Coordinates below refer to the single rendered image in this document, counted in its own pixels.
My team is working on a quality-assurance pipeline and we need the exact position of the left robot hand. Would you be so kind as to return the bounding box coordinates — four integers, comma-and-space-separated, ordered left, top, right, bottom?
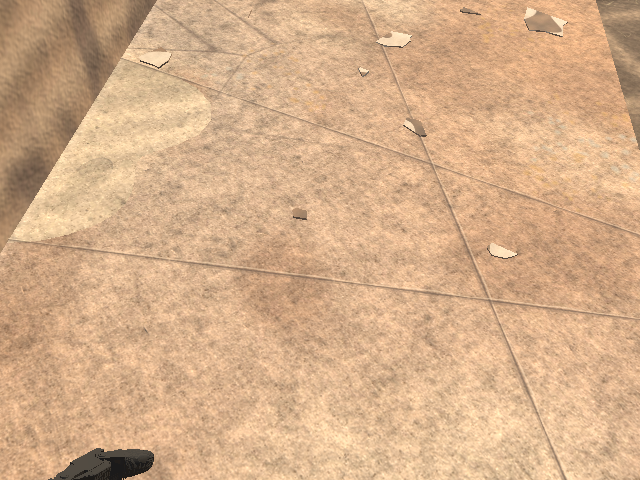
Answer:
48, 448, 154, 480

